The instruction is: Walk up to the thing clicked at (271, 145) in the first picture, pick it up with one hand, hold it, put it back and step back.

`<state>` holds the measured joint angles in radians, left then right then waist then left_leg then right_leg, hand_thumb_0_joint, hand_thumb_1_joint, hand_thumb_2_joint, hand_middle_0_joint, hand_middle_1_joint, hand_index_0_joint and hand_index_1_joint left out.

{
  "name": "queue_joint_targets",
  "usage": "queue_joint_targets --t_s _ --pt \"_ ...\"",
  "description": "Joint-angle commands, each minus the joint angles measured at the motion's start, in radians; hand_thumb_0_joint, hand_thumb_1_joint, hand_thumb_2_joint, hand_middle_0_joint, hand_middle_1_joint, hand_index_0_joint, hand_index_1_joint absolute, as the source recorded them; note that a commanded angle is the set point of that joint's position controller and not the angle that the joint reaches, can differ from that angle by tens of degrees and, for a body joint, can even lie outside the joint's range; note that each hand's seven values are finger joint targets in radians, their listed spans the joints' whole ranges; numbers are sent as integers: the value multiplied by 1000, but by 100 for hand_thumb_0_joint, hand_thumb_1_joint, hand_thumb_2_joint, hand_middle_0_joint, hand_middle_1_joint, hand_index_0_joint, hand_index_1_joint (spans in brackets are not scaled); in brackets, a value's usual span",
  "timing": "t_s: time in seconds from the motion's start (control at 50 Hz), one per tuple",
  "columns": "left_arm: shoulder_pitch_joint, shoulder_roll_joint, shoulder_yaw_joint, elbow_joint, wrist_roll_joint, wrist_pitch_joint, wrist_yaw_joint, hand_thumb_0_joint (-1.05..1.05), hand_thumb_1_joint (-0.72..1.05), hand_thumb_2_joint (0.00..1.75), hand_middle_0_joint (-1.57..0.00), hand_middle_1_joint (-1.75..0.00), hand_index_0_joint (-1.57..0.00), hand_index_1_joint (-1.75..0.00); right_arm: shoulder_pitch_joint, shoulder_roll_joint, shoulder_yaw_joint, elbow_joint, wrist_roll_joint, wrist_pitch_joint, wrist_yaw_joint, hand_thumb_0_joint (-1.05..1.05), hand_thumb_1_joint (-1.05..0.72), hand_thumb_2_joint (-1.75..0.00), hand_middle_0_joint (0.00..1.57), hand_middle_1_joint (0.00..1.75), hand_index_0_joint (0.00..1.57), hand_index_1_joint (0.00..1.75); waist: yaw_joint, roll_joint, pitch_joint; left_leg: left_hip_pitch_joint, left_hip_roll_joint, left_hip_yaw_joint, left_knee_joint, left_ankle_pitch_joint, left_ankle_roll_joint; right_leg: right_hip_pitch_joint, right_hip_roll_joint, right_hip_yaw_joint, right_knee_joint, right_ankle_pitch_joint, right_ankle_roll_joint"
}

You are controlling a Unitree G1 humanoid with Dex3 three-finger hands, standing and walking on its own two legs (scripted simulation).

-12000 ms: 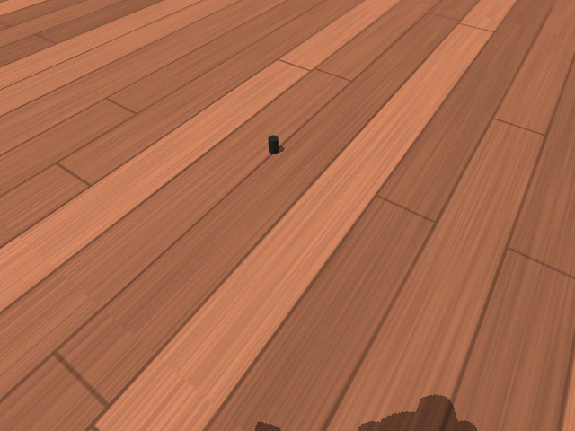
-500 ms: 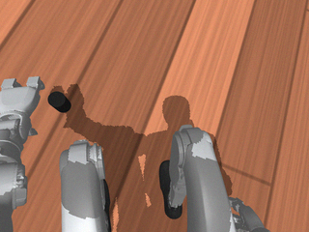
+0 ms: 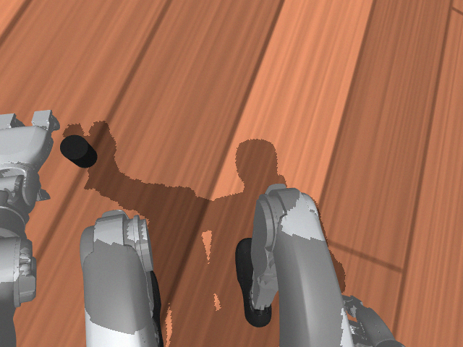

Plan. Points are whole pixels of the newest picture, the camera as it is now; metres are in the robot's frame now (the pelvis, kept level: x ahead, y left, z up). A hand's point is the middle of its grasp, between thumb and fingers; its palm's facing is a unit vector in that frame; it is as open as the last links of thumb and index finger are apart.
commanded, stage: approach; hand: left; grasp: from above
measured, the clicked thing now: (80, 152) +0.48 +0.24 -0.29
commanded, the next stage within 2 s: close in in 0.36 s
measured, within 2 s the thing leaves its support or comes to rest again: neither
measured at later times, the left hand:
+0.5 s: hand (71, 128) +0.50 +0.23 -0.19, palm faces -0.45 -0.06 -0.89, open 13.5 cm
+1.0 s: hand (68, 151) +0.46 +0.25 -0.24, palm faces -0.45 -0.07 -0.89, open 13.6 cm
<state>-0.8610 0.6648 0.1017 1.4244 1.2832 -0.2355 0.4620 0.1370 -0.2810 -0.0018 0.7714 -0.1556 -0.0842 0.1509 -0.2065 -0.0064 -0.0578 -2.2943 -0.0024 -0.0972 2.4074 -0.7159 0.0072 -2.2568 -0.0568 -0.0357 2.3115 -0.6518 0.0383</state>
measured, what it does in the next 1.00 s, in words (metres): stands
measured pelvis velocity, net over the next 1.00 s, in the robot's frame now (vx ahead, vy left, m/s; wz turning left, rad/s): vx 0.00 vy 0.00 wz -0.06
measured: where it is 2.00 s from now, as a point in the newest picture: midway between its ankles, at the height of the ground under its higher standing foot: (203, 312)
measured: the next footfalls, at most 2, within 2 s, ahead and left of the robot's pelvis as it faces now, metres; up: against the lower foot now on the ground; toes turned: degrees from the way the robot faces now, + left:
none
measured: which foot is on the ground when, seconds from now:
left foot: down 0.00-1.00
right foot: down 0.00-1.00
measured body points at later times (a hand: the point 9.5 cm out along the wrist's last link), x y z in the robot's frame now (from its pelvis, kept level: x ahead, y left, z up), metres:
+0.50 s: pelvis +0.00 +0.00 -0.01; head +0.26 +0.04 +0.36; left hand +0.51 +0.23 -0.14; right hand +0.00 -0.27 -0.10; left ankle +0.07 +0.12 -0.30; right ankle +0.10 -0.14 -0.30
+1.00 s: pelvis +0.00 +0.00 -0.02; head +0.26 +0.08 +0.34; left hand +0.48 +0.25 -0.18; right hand +0.05 -0.28 -0.10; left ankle +0.07 +0.12 -0.30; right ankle +0.10 -0.13 -0.30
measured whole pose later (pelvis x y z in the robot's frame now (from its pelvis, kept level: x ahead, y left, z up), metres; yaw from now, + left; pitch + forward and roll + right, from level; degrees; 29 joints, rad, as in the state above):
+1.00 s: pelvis +0.00 +0.00 -0.02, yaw -3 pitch +32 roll -10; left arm -1.04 0.79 0.10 1.70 1.36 -0.22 0.59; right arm 0.11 -0.31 0.11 0.73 -0.24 -0.16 0.21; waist -0.34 -0.06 0.02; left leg -2.35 0.00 -0.15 2.51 -0.72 0.01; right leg -2.29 -0.04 -0.08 2.36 -0.64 0.05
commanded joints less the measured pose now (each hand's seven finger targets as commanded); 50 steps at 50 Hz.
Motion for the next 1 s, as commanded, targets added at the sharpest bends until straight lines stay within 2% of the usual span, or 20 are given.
queue_joint_targets --t_s 0.0,0.06,0.16,0.26,0.3,0.34,0.36,0.4,0.42,0.46,0.56,0.6,0.64,0.7,0.76,0.82,0.86,0.9,0.94,0.98 --pt "-362 210 1 -103 -6 -1 49 0 -47 95 -6 -109 -10 -105 218 -238 -68 -3 -1 -14 -5 0 -90 -89 20 30 20 30 -52 237 -643 473 -26 75 -254 176 27 303 50 -95 -209 169 -71" --pt "-476 172 -38 -92 -13 -5 51 0 -48 95 -6 -110 -10 -105 231 -240 -55 10 -9 -23 -6 0 -90 -89 20 30 20 30 -101 231 -613 461 -23 67 -245 143 28 281 52 -102 -220 145 -68" --pt "-562 155 -68 2 10 33 70 0 -46 94 -6 -110 -11 -105 239 -255 -35 18 -22 -28 -7 0 -90 -89 20 30 20 30 -133 316 -631 518 -19 49 -249 172 14 243 52 -120 -191 179 -67" --pt "-548 236 -29 113 32 100 78 0 -45 93 -6 -112 -11 -106 238 -267 2 -5 -39 -21 8 0 -90 -89 20 30 20 30 -124 336 -626 486 -20 62 -239 215 15 275 56 -123 -174 225 -74" --pt "-513 287 14 95 19 124 80 0 -46 94 -6 -112 -11 -107 247 -277 9 -24 -28 -14 9 0 -90 -89 20 30 20 30 -91 348 -666 488 -24 65 -252 248 15 323 52 -118 -180 252 -74" --pt "-492 285 7 108 13 143 59 0 -44 91 -5 -113 -12 -106 246 -280 18 -36 -34 -17 21 0 -90 -89 20 30 20 30 -112 327 -650 458 -22 71 -233 261 20 343 59 -120 -169 270 -72" --pt "-452 308 24 87 0 152 50 0 -44 91 -5 -114 -12 -107 242 -281 17 -48 -20 -11 21 0 -90 -89 20 30 20 30 -75 323 -689 464 -24 70 -243 272 22 372 61 -118 -171 273 -74" --pt "-393 311 22 95 -30 163 30 0 -44 91 -6 -114 -12 -107 227 -270 20 -60 -8 -7 27 0 -90 -89 20 30 20 30 -68 286 -673 404 -24 87 -222 263 33 425 66 -105 -179 279 -64" --pt "-385 351 54 36 -39 160 23 0 -44 94 -6 -115 -13 -109 238 -278 18 -63 -5 -1 25 0 -90 -89 20 30 20 30 -52 270 -702 394 -26 85 -230 265 35 450 63 -104 -187 277 -62" --pt "-323 313 38 37 -59 152 -7 0 -45 90 -5 -116 -12 -108 233 -261 9 -64 4 6 27 0 -90 -90 20 30 20 30 -49 244 -671 362 -25 93 -222 245 39 468 65 -95 -192 267 -59" --pt "-425 318 31 -90 -84 54 -52 0 -47 89 -4 -113 -11 -106 256 -271 -5 -58 2 1 21 0 -90 -90 20 30 20 30 -102 189 -635 310 -21 73 -191 173 41 455 66 -96 -213 195 -57" --pt "-437 256 -16 -89 -77 7 -52 0 -48 91 -5 -112 -11 -106 273 -257 -4 -30 -3 -1 17 0 -91 -90 20 30 20 30 -112 207 -619 330 -22 66 -191 144 32 418 71 -99 -218 156 -62" --pt "-457 260 -21 -82 -54 -30 -30 0 -49 91 -5 -110 -10 -104 283 -267 -4 -27 -16 -10 16 0 -90 -90 20 30 20 30 -133 229 -583 355 -21 58 -188 122 24 357 69 -114 -215 120 -67" --pt "-460 276 -9 -82 -19 -61 29 0 -47 94 -6 -109 -11 -104 267 -277 -7 -22 -19 -16 11 0 -90 -90 20 30 20 30 -104 303 -608 441 -20 48 -213 126 11 294 68 -131 -195 128 -73" --pt "-465 212 -43 20 27 -49 82 0 -45 94 -5 -108 -10 -103 258 -273 6 -3 -42 -32 22 0 -90 -90 20 30 20 30 -152 299 -561 462 -15 39 -202 142 10 248 72 -154 -173 155 -65" --pt "-475 279 -13 84 52 -31 136 0 -44 96 -6 -109 -10 -105 242 -286 18 -3 -50 -42 27 0 -90 -90 20 30 20 30 -135 328 -555 445 -18 43 -203 160 12 250 74 -153 -165 172 -68" --pt "-495 291 2 117 68 -12 164 0 -44 98 -6 -109 -10 -105 233 -293 26 4 -68 -53 37 0 -89 -90 20 30 20 30 -151 330 -534 461 -14 30 -207 168 8 224 71 -167 -147 181 -61" --pt "-499 279 -9 162 72 5 177 0 -45 95 -5 -108 -9 -103 217 -296 37 0 -78 -69 53 0 -90 -90 20 30 20 30 -170 368 -508 467 -11 26 -191 174 6 211 69 -171 -125 197 -57" --pt "-504 353 41 154 73 17 194 0 -45 93 -5 -107 -9 -102 214 -315 38 -10 -81 -79 64 0 -90 -90 20 30 20 30 -162 363 -524 456 -11 25 -186 188 7 239 68 -169 -124 211 -56" --pt "-473 325 29 172 72 35 194 0 -45 91 -4 -107 -9 -101 211 -312 45 -18 -90 -88 81 0 -90 -90 20 30 20 30 -168 407 -528 481 -11 33 -176 230 4 254 69 -170 -109 244 -53"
